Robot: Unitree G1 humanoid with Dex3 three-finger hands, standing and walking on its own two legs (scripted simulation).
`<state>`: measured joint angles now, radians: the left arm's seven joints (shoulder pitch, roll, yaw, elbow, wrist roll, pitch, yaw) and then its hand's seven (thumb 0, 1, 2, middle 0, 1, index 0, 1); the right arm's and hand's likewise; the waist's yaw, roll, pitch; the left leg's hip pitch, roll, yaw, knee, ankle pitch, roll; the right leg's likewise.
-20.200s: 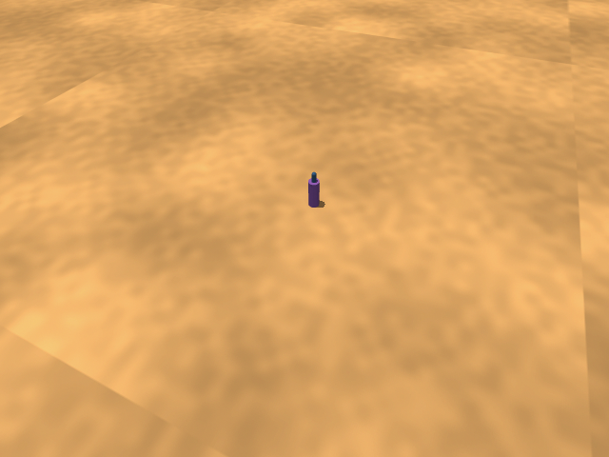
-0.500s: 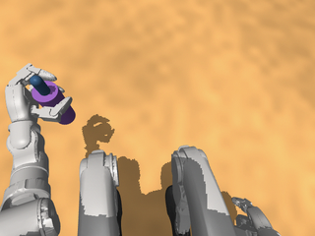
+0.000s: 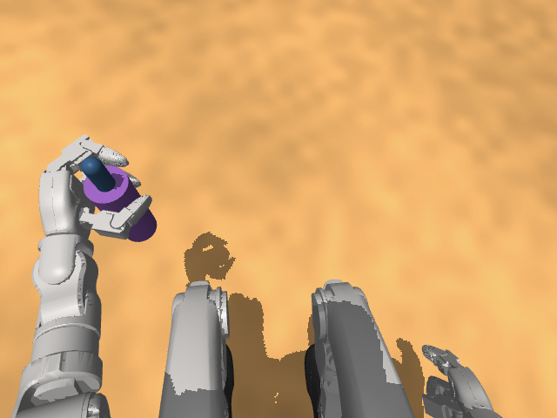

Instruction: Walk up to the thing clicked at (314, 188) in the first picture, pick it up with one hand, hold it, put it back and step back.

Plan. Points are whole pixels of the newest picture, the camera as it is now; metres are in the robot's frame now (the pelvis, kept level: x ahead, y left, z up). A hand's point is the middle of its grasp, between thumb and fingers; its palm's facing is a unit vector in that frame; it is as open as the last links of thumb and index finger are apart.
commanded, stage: lift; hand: left
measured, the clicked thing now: (119, 200) +0.41 +0.23 -0.02
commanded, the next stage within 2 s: hold in 1.56 s
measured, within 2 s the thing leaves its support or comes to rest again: neither
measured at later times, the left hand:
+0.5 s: hand (43, 149) +0.38 +0.22 +0.17, palm faces +0.17 -0.98 -0.03, open 8.4 cm
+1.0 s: hand out of the picture +0.37 +0.22 +0.26, palm faces +0.17 -0.99 -0.04, open 8.4 cm
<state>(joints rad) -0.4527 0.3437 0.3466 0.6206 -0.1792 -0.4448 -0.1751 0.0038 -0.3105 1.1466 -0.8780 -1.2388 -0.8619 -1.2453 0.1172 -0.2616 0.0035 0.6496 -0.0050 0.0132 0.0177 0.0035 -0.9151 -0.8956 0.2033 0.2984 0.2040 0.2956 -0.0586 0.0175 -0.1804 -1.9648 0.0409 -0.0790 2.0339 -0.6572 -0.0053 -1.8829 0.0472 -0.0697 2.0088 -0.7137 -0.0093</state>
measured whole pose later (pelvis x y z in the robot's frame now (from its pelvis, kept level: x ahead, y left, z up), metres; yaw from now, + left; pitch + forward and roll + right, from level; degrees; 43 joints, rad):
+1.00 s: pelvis +0.05 +0.01 +0.23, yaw +5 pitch +16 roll -2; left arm -0.10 0.23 0.14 0.33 -0.18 -0.33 -0.06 0.00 -0.32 1.15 -0.89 -1.22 -0.87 -1.23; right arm 0.22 -0.22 0.01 0.63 0.03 -0.07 -0.03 0.01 -0.92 -0.89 0.20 0.30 0.20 0.30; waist -0.03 0.03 -0.11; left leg -0.99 0.02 -0.04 1.21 -0.50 0.00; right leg -0.91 0.02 -0.03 1.17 -0.54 0.00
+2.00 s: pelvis +0.07 +0.00 +0.28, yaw +5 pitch +9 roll -1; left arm -0.11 0.20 0.12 0.42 -0.19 -0.35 -0.09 0.00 -0.32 1.15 -0.89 -1.23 -0.87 -1.23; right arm 0.24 -0.23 0.00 0.65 0.02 -0.03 -0.02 0.01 -0.91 -0.90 0.20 0.30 0.20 0.30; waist -0.02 0.02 -0.06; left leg -0.64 0.02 -0.03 0.91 -0.42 0.00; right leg -0.57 0.02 -0.02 0.88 -0.46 -0.01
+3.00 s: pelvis +0.07 +0.01 +0.29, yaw +5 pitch +6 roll -1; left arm -0.11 0.19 0.10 0.45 -0.18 -0.36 -0.08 0.00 -0.32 1.15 -0.89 -1.22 -0.88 -1.23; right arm 0.23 -0.23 0.01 0.66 0.02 -0.04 -0.01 0.01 -0.91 -0.90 0.20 0.30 0.20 0.30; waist -0.02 0.01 -0.03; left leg -0.56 0.01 -0.02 0.84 -0.38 0.00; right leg -0.50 0.01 -0.01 0.82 -0.42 0.00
